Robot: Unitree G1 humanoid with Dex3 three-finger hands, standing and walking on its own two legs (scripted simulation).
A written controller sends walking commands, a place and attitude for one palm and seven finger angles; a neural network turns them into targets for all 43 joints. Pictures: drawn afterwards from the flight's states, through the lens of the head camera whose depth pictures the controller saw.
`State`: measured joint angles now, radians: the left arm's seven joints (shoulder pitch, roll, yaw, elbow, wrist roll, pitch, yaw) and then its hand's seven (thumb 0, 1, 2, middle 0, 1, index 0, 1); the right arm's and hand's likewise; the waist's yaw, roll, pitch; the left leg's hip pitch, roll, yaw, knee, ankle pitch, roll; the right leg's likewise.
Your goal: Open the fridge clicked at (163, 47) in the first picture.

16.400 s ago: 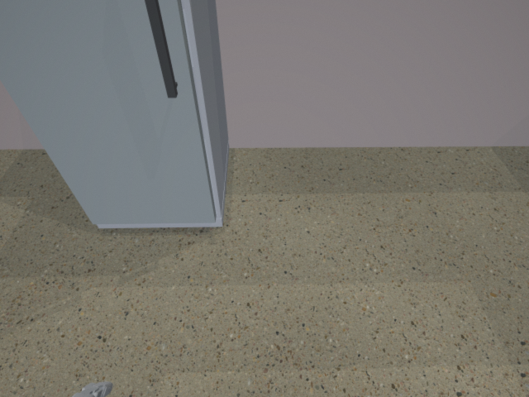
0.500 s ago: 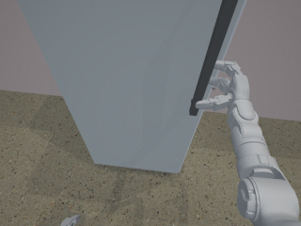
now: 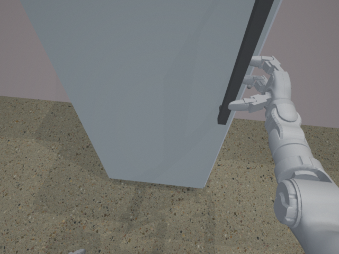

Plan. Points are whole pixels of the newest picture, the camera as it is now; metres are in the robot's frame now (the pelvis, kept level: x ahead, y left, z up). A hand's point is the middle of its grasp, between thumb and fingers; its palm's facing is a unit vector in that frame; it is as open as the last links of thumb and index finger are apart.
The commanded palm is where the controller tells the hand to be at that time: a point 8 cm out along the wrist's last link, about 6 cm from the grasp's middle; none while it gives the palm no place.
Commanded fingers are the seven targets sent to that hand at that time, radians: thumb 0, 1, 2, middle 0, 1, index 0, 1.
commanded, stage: slide the fingers in behind the handle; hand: right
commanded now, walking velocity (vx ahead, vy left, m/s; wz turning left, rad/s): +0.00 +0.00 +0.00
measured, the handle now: (246, 41) +0.52 -0.08 +0.24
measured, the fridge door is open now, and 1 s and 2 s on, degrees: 0 0 0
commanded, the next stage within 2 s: grip the handle and tug to test in 1.82 s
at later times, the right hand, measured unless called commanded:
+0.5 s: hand (243, 93) +0.46 -0.10 +0.15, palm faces -0.03 +1.00 +0.00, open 13.9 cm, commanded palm +0.44 -0.15 +0.16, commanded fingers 0.00 0.50 -0.30 0.30 1.20 0.30 1.20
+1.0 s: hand (231, 91) +0.45 -0.07 +0.16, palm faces -0.04 +1.00 +0.00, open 14.0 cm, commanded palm +0.43 -0.13 +0.16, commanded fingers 0.00 0.50 -0.30 0.30 1.20 0.30 1.20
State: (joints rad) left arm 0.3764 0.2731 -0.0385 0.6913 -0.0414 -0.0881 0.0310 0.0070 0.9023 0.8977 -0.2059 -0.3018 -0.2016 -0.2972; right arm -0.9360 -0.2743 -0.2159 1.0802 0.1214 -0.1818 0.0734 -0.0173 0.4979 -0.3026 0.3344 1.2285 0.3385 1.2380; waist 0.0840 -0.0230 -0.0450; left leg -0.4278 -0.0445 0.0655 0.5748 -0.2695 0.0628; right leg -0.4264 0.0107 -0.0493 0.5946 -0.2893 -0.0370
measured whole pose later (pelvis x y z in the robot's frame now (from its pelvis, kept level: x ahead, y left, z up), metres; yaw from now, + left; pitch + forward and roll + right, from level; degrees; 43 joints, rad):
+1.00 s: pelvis +0.00 +0.00 +0.00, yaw +1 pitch +5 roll +0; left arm 0.33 0.24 -0.04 0.68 -0.04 -0.06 0.02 0.01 0.90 0.90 -0.21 -0.30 -0.20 -0.30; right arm -0.80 -0.14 -0.13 0.87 0.12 -0.12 -0.03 -0.02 0.50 -0.30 0.30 1.20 0.30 1.20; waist 0.06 -0.03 -0.05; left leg -0.37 -0.05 0.05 0.55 -0.27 0.06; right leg -0.35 0.01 -0.06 0.55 -0.28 -0.03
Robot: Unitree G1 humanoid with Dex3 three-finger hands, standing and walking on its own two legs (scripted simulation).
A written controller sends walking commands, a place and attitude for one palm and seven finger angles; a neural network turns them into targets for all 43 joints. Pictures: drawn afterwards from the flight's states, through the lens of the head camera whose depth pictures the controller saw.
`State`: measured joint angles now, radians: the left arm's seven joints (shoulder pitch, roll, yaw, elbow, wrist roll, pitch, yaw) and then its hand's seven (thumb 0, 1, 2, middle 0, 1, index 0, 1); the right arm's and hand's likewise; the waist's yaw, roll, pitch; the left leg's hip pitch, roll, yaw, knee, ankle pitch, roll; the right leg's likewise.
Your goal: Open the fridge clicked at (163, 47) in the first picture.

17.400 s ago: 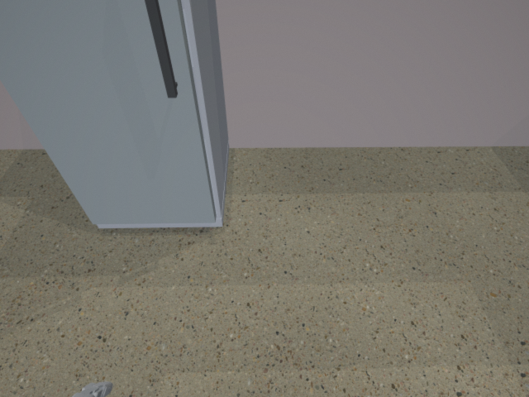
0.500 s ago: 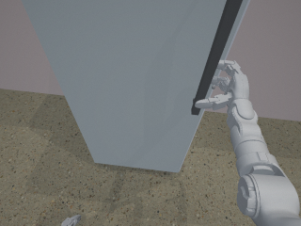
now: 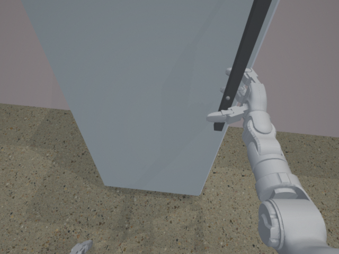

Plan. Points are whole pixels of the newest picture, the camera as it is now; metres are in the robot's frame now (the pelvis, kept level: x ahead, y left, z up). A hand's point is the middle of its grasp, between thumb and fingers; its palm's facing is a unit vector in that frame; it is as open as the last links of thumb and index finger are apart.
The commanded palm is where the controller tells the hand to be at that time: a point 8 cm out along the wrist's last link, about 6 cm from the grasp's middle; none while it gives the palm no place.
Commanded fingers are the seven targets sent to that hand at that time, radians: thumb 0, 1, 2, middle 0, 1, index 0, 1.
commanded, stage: slide the fingers in behind the handle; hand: right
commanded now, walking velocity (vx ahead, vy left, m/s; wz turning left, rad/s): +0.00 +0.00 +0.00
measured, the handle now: (241, 52) +0.51 -0.09 +0.24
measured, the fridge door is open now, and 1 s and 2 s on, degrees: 0 0 0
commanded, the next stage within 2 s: grip the handle and tug to test in 0.82 s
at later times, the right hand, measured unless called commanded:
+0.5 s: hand (224, 98) +0.45 -0.07 +0.15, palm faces -0.01 +1.00 -0.01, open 14.1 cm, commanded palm +0.42 -0.12 +0.15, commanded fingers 0.00 0.50 -0.30 0.30 1.20 0.30 1.20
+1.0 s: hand (223, 98) +0.45 -0.07 +0.15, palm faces -0.01 +1.00 -0.01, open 14.3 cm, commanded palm +0.42 -0.11 +0.15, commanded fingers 0.00 0.27 -0.40 0.32 1.23 0.32 1.23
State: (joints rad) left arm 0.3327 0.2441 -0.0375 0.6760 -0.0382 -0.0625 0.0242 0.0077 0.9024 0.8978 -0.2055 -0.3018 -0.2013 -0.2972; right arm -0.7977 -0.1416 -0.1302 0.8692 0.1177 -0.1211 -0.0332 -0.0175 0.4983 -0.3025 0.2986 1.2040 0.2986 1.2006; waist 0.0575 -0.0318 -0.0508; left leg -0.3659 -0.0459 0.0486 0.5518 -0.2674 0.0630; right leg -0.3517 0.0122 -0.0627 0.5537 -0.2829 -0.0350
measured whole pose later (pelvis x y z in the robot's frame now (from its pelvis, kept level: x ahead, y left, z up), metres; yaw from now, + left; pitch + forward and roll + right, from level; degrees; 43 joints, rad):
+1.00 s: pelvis +0.01 +0.00 +0.00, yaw -1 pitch +4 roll +0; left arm 0.32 0.24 -0.03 0.69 -0.03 -0.07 0.02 0.01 0.90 0.90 -0.21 -0.30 -0.20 -0.30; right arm -0.76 -0.11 -0.07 0.80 0.13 -0.09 -0.08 -0.02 0.48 -0.31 0.24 1.19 0.22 1.19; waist 0.04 -0.04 -0.05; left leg -0.34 -0.04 0.06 0.53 -0.27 0.07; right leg -0.32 0.02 -0.05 0.53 -0.28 -0.03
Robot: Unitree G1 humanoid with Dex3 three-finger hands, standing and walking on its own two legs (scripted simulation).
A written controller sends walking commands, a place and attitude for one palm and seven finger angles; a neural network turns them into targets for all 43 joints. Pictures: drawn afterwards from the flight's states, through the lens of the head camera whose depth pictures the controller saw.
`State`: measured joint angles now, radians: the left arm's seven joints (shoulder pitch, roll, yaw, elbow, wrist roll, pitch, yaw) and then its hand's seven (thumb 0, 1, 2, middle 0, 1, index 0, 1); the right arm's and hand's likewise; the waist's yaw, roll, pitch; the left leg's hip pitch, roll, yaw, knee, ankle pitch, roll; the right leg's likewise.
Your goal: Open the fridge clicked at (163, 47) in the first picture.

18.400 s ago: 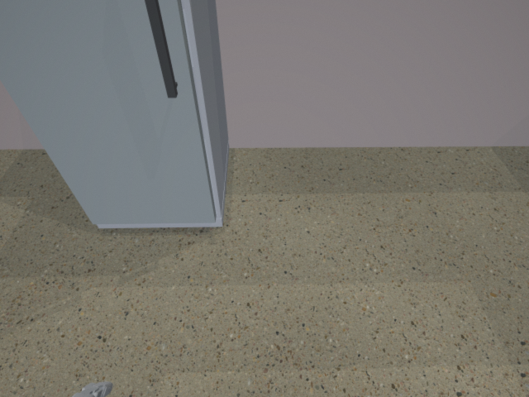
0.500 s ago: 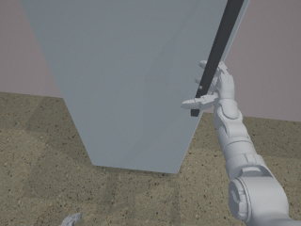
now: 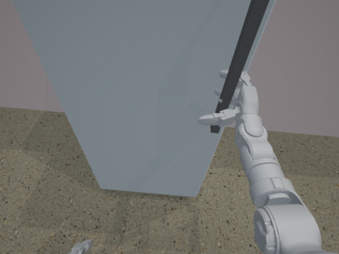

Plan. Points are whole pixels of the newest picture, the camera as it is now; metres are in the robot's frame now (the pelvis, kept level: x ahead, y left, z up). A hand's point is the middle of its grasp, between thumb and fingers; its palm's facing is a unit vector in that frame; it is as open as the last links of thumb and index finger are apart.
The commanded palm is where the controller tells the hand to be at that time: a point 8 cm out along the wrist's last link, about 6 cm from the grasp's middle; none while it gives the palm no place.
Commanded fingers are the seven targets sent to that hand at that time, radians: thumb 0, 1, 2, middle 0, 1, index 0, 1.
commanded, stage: grip the handle and tug to test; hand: right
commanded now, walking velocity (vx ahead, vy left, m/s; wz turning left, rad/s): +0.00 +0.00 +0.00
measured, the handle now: (237, 54) +0.51 -0.09 +0.24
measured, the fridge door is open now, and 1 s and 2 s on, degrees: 0 0 10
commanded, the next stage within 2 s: pull the door a little, standing still in 1.34 s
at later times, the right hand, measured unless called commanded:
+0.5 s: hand (221, 99) +0.45 -0.07 +0.15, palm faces -0.03 +1.00 +0.00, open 7.2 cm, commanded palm +0.42 -0.13 +0.15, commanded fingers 0.00 -0.90 -0.90 0.45 1.40 0.45 1.40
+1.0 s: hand (221, 99) +0.45 -0.07 +0.15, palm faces -0.03 +1.00 +0.01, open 5.9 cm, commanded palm +0.41 -0.13 +0.15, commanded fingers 0.00 -0.90 -0.90 0.45 1.40 0.45 1.40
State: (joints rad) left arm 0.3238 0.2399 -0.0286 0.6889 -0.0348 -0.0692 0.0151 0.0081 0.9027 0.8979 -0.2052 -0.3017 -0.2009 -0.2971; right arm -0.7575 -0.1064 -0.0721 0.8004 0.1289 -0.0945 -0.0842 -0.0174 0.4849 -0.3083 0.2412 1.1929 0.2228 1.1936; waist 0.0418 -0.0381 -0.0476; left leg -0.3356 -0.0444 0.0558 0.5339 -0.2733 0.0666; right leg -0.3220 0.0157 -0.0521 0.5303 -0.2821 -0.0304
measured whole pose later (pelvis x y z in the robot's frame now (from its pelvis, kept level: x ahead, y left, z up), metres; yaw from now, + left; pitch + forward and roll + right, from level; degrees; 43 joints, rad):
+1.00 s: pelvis +0.00 +0.00 +0.00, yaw +1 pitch +4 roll +0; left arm 0.32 0.24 -0.03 0.67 -0.03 -0.04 0.03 0.01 0.90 0.90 -0.21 -0.30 -0.20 -0.30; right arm -0.76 -0.12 -0.13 0.80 0.11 -0.08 -0.06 0.00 -0.69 -0.80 0.34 1.37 0.36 1.36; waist 0.06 -0.03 -0.05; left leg -0.33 -0.05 0.03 0.51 -0.26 0.06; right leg -0.31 0.01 -0.07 0.52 -0.28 -0.04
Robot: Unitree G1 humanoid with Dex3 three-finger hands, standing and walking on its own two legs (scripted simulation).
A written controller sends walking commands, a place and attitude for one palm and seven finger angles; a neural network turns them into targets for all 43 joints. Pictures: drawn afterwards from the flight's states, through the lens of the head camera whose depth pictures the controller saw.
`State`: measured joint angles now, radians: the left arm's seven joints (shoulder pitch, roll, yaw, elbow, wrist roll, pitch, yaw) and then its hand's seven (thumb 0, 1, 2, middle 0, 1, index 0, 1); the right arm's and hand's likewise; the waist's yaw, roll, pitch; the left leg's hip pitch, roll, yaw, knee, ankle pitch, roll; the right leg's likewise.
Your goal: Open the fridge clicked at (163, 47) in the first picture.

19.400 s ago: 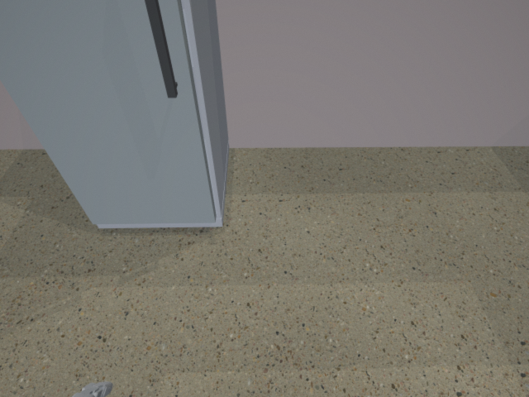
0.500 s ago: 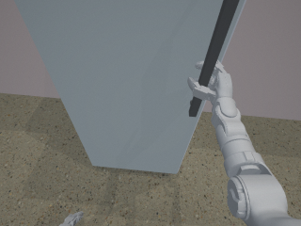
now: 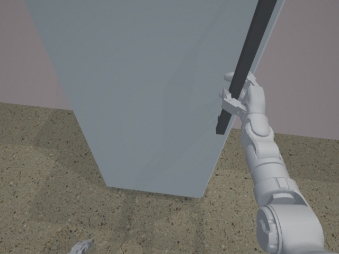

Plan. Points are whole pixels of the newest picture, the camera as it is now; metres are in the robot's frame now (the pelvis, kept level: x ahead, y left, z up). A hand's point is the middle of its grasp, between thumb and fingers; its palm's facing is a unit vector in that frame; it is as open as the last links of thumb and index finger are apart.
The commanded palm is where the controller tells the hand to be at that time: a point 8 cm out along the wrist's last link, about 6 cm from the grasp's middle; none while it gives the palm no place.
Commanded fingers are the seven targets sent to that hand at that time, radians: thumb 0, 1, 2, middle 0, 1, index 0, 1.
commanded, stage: grip the handle and tug to test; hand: right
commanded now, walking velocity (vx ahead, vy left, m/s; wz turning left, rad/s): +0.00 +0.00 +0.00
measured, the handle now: (244, 55) +0.50 -0.09 +0.24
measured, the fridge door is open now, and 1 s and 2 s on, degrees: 0 10 41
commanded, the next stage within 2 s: pull the door a little, standing still in 0.34 s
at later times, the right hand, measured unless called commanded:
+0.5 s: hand (226, 103) +0.44 -0.07 +0.15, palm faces -0.02 +1.00 +0.01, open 6.0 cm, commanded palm +0.40 -0.13 +0.15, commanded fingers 0.00 -0.90 -0.90 0.45 1.40 0.45 1.40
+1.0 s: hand (223, 128) +0.36 -0.06 +0.15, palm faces -0.09 +0.99 -0.07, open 6.5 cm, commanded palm +0.33 -0.12 +0.15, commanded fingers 0.00 -0.90 -0.90 0.45 1.40 0.45 1.40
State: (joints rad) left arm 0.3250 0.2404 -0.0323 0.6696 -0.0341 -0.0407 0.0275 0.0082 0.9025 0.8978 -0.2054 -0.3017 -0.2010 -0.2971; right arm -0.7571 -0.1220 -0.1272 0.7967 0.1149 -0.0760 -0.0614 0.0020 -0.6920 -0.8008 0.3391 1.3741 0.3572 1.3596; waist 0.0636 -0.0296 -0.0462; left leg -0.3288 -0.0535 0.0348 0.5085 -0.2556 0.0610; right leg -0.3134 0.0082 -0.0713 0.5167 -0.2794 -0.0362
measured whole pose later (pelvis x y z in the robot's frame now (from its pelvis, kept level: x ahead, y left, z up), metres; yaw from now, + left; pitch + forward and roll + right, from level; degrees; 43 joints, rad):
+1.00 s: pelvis +0.06 +0.02 +0.01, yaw +1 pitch +2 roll -2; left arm 0.20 0.23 -0.05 0.52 -0.02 0.10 0.02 0.01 0.90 0.90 -0.21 -0.30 -0.20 -0.30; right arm 0.01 -0.11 0.06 -0.20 0.12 0.17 -0.03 0.00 -0.67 -0.74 0.31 1.35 0.28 1.34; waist 0.01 -0.04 -0.08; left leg -0.15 -0.06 0.01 0.43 -0.32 0.07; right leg -0.16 0.02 -0.03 0.48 -0.29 -0.02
